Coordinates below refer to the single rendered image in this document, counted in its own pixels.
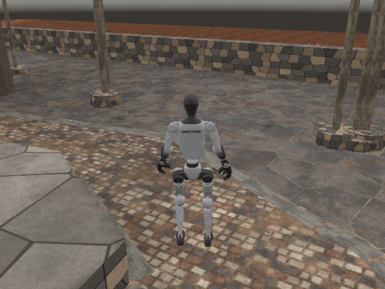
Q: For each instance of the left robot upper arm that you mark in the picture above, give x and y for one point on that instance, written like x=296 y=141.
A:
x=173 y=127

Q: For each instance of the left robot hand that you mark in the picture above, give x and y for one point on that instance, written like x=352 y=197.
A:
x=159 y=167

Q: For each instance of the left robot forearm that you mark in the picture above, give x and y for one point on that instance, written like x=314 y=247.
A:
x=163 y=157

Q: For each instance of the right robot upper arm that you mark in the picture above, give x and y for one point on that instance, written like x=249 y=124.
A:
x=210 y=126

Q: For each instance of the robot right shin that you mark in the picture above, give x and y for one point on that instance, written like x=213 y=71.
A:
x=208 y=219

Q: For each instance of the robot torso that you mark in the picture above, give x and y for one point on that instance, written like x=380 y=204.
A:
x=192 y=145

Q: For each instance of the right robot forearm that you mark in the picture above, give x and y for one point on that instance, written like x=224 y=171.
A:
x=223 y=158

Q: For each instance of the right robot hand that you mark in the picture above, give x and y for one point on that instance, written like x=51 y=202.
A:
x=226 y=170

